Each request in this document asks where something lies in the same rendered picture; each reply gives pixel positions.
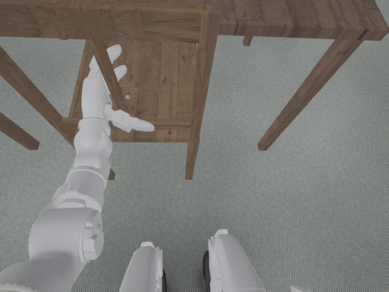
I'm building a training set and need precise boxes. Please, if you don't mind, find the robot right shin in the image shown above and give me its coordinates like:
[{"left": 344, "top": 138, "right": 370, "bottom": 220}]
[{"left": 209, "top": 229, "right": 229, "bottom": 292}]

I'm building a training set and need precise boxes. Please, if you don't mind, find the left robot upper arm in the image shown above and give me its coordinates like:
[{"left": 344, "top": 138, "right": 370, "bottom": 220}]
[{"left": 0, "top": 207, "right": 104, "bottom": 292}]

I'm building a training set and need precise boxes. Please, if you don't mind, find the chair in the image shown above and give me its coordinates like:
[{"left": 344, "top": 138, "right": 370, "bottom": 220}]
[{"left": 0, "top": 0, "right": 221, "bottom": 180}]

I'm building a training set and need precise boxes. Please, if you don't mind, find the robot left forearm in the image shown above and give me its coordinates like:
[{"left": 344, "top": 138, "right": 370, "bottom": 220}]
[{"left": 28, "top": 117, "right": 113, "bottom": 256}]

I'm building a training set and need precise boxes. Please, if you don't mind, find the table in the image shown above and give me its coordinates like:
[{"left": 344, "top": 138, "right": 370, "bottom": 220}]
[{"left": 0, "top": 0, "right": 389, "bottom": 151}]

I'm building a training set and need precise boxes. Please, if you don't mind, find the left robot thigh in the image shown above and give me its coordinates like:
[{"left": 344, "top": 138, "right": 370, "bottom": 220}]
[{"left": 119, "top": 246, "right": 163, "bottom": 292}]

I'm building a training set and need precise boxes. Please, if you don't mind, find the robot left hand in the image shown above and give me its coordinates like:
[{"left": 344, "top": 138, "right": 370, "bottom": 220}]
[{"left": 81, "top": 44, "right": 154, "bottom": 133}]

